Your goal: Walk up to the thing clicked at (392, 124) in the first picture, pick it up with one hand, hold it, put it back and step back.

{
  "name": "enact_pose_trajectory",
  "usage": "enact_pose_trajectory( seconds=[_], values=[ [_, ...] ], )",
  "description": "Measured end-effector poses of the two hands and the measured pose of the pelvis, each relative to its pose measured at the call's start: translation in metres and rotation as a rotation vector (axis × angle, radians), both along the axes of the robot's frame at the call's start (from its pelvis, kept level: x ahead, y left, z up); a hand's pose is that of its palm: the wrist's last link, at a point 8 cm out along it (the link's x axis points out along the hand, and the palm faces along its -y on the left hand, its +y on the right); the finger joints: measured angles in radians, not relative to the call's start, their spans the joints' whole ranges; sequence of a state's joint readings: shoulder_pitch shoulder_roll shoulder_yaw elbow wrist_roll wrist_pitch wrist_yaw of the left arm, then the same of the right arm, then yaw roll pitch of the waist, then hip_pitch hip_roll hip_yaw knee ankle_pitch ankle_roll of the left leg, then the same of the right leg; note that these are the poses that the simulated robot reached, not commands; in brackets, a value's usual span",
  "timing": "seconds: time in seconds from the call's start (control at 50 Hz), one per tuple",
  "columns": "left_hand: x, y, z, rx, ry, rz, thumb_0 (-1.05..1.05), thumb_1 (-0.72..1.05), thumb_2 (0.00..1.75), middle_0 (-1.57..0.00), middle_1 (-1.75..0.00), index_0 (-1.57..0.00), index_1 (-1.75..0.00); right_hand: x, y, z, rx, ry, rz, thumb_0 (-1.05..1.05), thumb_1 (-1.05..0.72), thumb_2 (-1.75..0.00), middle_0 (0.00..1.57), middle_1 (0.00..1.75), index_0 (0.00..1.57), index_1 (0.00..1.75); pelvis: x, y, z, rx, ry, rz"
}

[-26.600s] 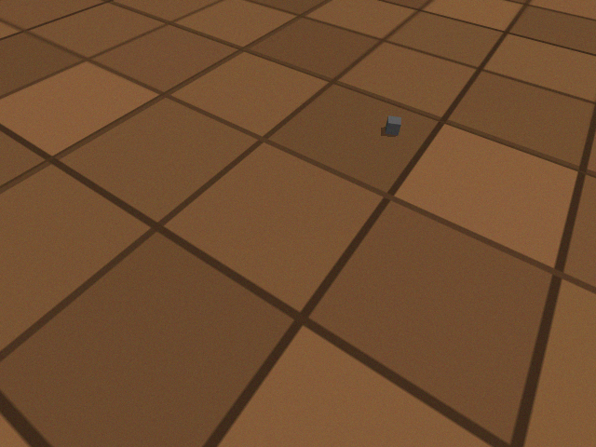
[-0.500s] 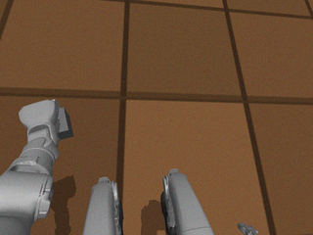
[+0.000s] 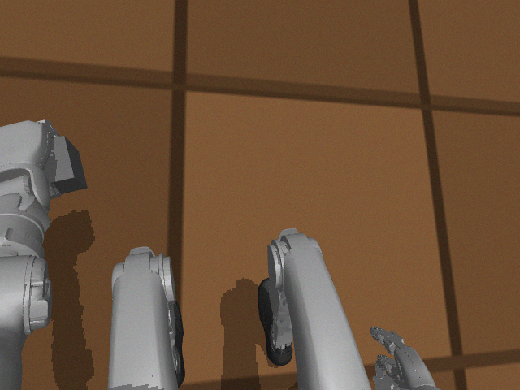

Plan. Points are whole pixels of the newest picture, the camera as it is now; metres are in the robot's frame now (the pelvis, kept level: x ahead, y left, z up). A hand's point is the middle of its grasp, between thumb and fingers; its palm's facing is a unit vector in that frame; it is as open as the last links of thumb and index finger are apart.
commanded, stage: crouch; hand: left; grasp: from above
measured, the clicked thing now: (53, 168) +0.46 +0.28 -0.21
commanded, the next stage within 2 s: lower in 0.66 s
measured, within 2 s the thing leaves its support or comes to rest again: neither
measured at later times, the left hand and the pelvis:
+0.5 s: hand (52, 173) +0.46 +0.30 -0.24, palm faces -0.41 -0.13 -0.90, open 9.7 cm; pelvis -0.02 +0.00 -0.08, yaw -2 degrees
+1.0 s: hand (57, 179) +0.46 +0.31 -0.29, palm faces -0.44 -0.14 -0.89, open 9.7 cm; pelvis -0.01 +0.00 -0.11, yaw -4 degrees
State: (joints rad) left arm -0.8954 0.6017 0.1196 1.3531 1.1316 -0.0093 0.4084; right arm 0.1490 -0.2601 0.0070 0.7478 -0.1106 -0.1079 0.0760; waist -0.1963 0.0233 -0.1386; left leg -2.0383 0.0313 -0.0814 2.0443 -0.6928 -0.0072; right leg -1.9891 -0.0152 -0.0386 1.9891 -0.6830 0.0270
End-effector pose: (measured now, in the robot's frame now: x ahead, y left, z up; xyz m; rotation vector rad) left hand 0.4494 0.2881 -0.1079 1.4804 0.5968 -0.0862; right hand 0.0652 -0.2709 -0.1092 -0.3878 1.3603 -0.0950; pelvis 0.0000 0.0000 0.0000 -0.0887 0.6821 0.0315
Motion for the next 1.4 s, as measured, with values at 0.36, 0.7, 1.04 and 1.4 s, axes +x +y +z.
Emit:
enact_pose_trajectory(
  seconds=[0.36,0.7,1.04,1.4],
  values=[
    [0.010,0.009,-0.058,-0.006,0.013,0.027,0.01,0.05,0.39,-0.75,-0.43,-0.78,-0.41,-0.049,-0.005,-0.047,0.011,0.099,-0.027,0.00,-0.89,-0.89,0.20,0.30,0.20,0.29,-0.013,0.000,-0.059,-0.014,-0.035,-0.017],
    [0.019,0.013,-0.090,-0.003,0.002,0.038,0.01,0.03,0.40,-0.77,-0.41,-0.80,-0.39,-0.066,0.003,-0.081,0.045,0.134,-0.011,0.00,-0.89,-0.89,0.20,0.30,0.20,0.30,-0.016,-0.001,-0.096,-0.027,-0.063,-0.031],
    [0.017,0.020,-0.134,-0.022,0.030,0.022,0.01,0.02,0.41,-0.78,-0.41,-0.81,-0.39,-0.058,-0.001,-0.086,0.017,0.163,0.033,0.00,-0.90,-0.89,0.20,0.30,0.20,0.30,-0.013,0.002,-0.114,-0.051,-0.077,-0.034],
    [0.023,0.014,-0.163,-0.021,0.024,0.027,0.01,0.02,0.41,-0.78,-0.40,-0.82,-0.38,-0.064,0.005,-0.100,0.044,0.170,0.058,0.00,-0.89,-0.89,0.20,0.30,0.20,0.30,-0.012,0.003,-0.131,-0.070,-0.103,-0.052]
  ],
)
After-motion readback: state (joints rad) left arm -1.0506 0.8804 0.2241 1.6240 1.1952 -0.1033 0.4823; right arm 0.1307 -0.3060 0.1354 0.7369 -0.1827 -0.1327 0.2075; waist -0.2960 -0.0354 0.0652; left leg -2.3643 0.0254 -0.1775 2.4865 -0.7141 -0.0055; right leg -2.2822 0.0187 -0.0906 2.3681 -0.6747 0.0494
